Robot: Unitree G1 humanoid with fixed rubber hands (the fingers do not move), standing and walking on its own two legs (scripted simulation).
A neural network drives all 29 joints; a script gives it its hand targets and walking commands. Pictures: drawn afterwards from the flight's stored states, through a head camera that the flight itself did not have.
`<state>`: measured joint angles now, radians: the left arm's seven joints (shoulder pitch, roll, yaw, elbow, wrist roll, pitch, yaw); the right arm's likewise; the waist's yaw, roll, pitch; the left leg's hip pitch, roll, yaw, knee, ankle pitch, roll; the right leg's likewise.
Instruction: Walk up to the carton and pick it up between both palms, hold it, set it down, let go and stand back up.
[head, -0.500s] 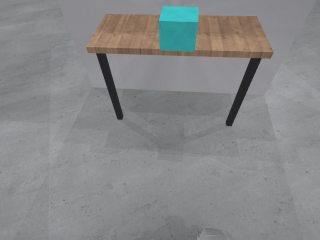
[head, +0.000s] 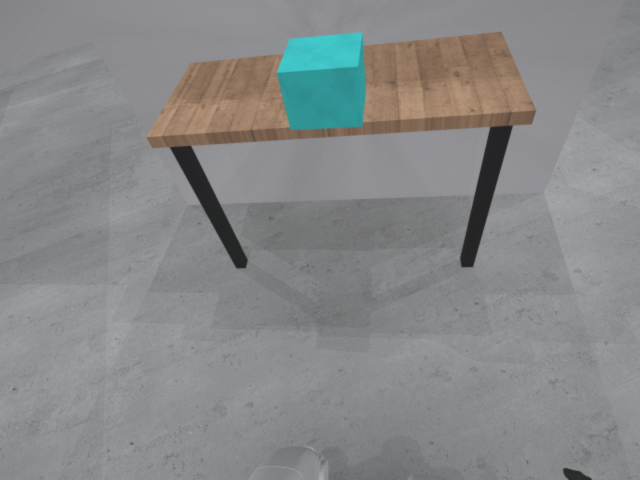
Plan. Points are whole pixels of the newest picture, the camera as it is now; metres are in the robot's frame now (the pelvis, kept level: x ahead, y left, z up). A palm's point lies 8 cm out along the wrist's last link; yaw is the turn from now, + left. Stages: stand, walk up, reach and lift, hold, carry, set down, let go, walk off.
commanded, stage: walk up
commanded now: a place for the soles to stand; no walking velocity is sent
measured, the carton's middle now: (325, 82) +0.95 +0.03 -0.02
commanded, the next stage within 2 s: none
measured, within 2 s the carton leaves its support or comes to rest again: neither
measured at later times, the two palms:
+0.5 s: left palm out of the picture +0.08 +0.42 -0.13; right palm out of the picture +0.13 -0.21 -0.13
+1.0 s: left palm out of the picture +0.13 +0.46 -0.11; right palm (478, 406) +0.21 -0.16 -0.07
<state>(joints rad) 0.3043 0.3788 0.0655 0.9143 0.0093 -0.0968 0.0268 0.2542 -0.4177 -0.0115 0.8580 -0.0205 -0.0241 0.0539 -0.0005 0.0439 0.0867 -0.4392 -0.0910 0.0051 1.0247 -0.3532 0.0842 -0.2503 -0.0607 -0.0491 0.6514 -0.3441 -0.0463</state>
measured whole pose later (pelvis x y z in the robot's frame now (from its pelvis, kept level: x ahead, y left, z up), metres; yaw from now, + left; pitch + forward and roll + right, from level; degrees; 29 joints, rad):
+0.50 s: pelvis +0.06 +0.10 -0.03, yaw +2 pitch -3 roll -3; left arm 0.32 0.38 0.07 0.91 0.01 -0.07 0.02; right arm 0.25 -0.43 -0.02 0.86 -0.02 0.00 0.07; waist 0.00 0.06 0.10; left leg -0.45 0.02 0.01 0.77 -0.29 0.07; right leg -0.22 -0.07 -0.05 0.79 -0.46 0.00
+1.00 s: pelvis +0.14 +0.15 +0.01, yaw +4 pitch -2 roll -3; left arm 0.34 0.39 0.07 0.91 0.01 -0.01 0.01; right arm 0.30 -0.39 -0.02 0.88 -0.02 -0.04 0.00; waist 0.00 -0.01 0.10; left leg -0.19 -0.07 0.01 0.47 -0.24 0.06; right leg -0.36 0.00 0.09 1.00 -0.27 0.00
